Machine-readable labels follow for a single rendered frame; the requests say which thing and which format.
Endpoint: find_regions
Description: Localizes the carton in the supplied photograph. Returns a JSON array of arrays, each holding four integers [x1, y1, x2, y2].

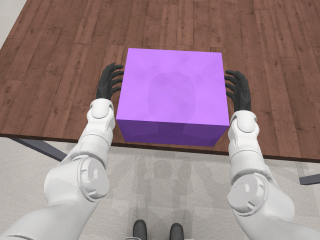
[[116, 48, 230, 147]]

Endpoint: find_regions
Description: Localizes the robot right hand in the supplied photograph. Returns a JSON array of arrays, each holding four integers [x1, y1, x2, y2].
[[224, 70, 252, 112]]

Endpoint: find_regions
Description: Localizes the right robot foot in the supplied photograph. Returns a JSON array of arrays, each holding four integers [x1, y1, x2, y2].
[[169, 223, 184, 240]]

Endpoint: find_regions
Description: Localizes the robot left hand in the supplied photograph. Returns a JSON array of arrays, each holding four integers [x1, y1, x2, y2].
[[95, 63, 124, 101]]

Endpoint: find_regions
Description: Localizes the table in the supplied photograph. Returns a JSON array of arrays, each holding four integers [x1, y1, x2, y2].
[[0, 0, 320, 186]]

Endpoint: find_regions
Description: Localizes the robot foot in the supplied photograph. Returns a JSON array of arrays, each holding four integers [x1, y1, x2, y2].
[[169, 223, 184, 240], [133, 219, 147, 240]]

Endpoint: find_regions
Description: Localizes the left robot forearm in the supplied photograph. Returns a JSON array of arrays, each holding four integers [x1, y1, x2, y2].
[[44, 98, 116, 198]]

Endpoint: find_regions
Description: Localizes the left robot foot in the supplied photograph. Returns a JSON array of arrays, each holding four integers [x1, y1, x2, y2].
[[133, 219, 147, 240]]

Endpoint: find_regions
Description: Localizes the right robot upper arm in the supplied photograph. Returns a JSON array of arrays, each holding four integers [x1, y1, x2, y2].
[[227, 174, 320, 240]]

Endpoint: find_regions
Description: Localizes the right robot forearm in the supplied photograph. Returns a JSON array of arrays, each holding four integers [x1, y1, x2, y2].
[[228, 110, 283, 192]]

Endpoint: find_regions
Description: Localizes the left robot upper arm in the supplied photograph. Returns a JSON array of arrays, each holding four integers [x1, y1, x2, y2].
[[0, 157, 110, 240]]

